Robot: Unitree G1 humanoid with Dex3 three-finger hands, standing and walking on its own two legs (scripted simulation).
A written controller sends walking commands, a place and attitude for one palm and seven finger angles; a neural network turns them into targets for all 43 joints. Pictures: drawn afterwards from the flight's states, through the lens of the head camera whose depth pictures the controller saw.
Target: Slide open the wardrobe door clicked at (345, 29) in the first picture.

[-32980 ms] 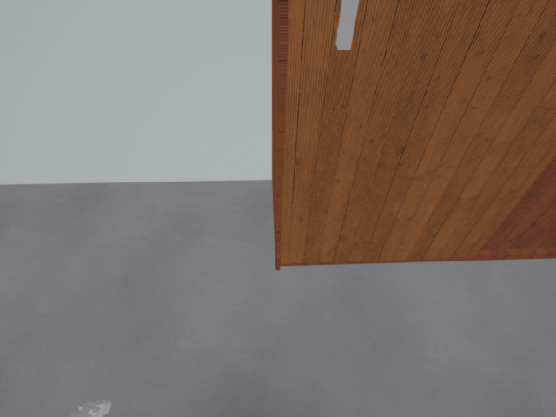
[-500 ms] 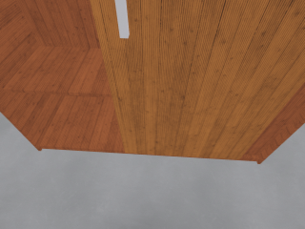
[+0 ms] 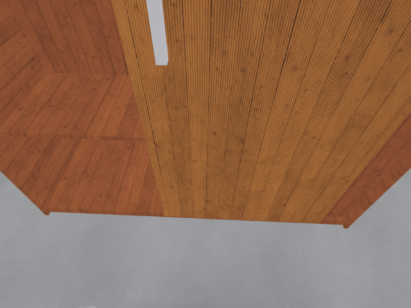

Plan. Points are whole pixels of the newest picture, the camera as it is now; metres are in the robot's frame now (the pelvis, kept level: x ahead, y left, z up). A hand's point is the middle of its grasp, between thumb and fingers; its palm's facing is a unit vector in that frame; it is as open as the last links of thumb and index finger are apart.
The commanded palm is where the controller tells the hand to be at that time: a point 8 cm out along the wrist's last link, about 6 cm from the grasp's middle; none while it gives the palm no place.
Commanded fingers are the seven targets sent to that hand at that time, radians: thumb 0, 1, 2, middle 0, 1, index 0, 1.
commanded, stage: look to check the result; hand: left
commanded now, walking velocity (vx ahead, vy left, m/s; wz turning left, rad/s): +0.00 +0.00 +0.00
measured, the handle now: (159, 22) +0.62 +0.13 +0.25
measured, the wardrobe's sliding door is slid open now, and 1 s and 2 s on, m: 0.64 0.64 0.64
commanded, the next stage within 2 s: stand and wait in 0.44 s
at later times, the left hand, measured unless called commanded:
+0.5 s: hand out of the picture +0.09 +0.23 -0.16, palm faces -0.03 -0.95 -0.32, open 7.4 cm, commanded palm none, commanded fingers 0.00 0.90 0.90 -0.20 -0.30 -0.20 -0.30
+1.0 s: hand out of the picture +0.10 +0.22 -0.16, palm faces -0.03 -0.95 -0.31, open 7.4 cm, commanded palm none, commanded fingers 0.00 0.90 0.90 -0.20 -0.30 -0.20 -0.30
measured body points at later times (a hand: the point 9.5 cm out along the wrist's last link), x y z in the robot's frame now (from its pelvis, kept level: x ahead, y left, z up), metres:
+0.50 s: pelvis +0.02 -0.01 +0.00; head +0.04 -0.01 +0.45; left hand +0.09 +0.28 -0.14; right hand +0.09 -0.30 -0.14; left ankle +0.01 +0.11 -0.75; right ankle -0.03 -0.10 -0.75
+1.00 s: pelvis +0.02 -0.01 +0.00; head +0.04 -0.02 +0.45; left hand +0.10 +0.27 -0.14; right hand +0.08 -0.30 -0.14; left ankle +0.01 +0.11 -0.75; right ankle -0.03 -0.10 -0.75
